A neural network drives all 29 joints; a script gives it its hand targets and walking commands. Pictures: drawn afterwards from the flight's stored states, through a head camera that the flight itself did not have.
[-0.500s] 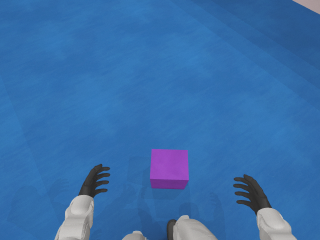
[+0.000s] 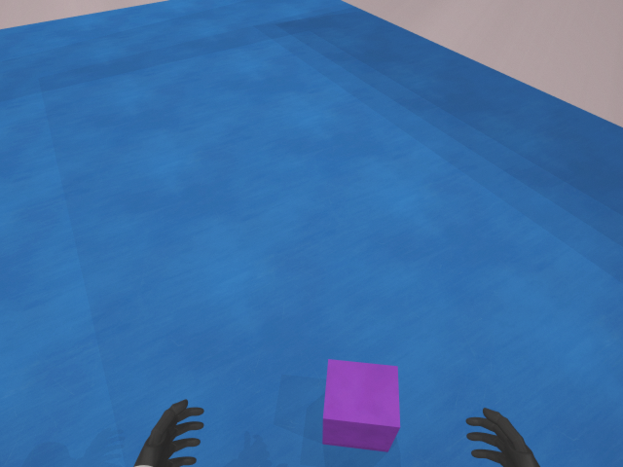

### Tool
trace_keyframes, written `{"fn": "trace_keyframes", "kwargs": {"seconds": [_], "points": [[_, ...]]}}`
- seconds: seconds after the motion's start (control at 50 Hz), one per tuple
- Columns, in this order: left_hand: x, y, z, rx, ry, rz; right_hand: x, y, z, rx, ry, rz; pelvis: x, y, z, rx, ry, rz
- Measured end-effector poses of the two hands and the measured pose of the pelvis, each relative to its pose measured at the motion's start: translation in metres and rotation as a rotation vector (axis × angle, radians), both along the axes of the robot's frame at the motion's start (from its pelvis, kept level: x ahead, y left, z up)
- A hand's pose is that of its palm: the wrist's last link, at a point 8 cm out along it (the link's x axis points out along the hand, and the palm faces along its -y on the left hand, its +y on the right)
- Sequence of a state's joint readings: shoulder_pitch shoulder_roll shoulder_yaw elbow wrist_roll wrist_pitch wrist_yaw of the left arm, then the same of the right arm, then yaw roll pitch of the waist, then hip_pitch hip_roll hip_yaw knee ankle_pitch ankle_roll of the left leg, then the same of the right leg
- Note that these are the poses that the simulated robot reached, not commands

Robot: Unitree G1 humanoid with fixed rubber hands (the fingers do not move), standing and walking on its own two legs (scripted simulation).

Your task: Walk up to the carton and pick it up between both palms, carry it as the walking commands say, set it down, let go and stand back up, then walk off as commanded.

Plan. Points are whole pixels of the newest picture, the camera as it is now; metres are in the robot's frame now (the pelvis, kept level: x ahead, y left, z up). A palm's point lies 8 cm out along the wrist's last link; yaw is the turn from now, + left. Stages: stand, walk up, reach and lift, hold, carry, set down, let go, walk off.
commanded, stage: let go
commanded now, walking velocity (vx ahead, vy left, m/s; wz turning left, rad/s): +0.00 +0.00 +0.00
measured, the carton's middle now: (358, 406) +0.42 -0.08 -0.65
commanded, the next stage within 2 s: stand in 0.08 s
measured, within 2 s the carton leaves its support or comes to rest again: neither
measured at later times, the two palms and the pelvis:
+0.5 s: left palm out of the picture +0.11 +0.30 -0.10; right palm out of the picture +0.14 -0.27 -0.08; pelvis +0.04 +0.01 +0.00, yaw +0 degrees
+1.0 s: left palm out of the picture +0.02 +0.28 -0.11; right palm out of the picture +0.03 -0.28 -0.11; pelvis -0.02 +0.00 +0.01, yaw +0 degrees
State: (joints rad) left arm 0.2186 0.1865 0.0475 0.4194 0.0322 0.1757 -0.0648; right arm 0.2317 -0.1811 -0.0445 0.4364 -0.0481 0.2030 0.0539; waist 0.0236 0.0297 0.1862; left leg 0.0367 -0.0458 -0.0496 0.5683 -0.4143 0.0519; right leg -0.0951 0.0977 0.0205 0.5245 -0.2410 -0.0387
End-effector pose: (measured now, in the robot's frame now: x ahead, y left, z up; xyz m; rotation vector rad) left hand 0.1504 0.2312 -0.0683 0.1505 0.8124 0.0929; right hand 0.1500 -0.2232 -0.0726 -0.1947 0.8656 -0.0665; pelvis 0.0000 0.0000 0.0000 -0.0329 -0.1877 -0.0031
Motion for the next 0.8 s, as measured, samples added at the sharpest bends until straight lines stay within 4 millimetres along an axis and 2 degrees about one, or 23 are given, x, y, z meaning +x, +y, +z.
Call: {"fn": "trace_keyframes", "kwargs": {"seconds": [0.12, 0.26, 0.36, 0.44, 0.54, 0.7, 0.8], "points": [[0.008, 0.008, -0.011, 0.037, 0.030, 0.018, 0.005, 0.001, -0.012, -0.002, 0.013, -0.042, 0.012, 0.005, -0.002, 0.006, 0.069, 0.002], [-0.002, 0.039, -0.022, 0.089, 0.084, 0.082, 0.000, -0.026, -0.018, -0.078, 0.013, -0.106, 0.037, 0.011, -0.002, 0.000, 0.149, 0.010], [-0.011, 0.058, -0.023, 0.124, 0.093, 0.116, -0.004, -0.043, -0.014, -0.125, 0.001, -0.131, 0.044, 0.013, -0.001, 0.005, 0.165, 0.009], [-0.026, 0.065, -0.024, 0.152, 0.116, 0.121, -0.009, -0.048, -0.011, -0.145, -0.008, -0.149, 0.041, 0.014, 0.000, 0.013, 0.160, 0.002], [-0.050, 0.071, -0.031, 0.154, 0.149, 0.141, -0.018, -0.045, -0.014, -0.154, -0.004, -0.118, 0.032, 0.016, -0.001, 0.008, 0.161, 0.017], [-0.092, 0.064, -0.046, 0.113, 0.270, 0.147, -0.053, -0.037, -0.022, -0.136, 0.077, -0.100, 0.019, 0.014, 0.003, 0.028, 0.154, 0.001], [-0.106, 0.060, -0.046, 0.124, 0.304, 0.139, -0.075, -0.041, -0.028, -0.127, 0.116, -0.121, 0.008, 0.010, 0.004, 0.032, 0.134, -0.001]]}}
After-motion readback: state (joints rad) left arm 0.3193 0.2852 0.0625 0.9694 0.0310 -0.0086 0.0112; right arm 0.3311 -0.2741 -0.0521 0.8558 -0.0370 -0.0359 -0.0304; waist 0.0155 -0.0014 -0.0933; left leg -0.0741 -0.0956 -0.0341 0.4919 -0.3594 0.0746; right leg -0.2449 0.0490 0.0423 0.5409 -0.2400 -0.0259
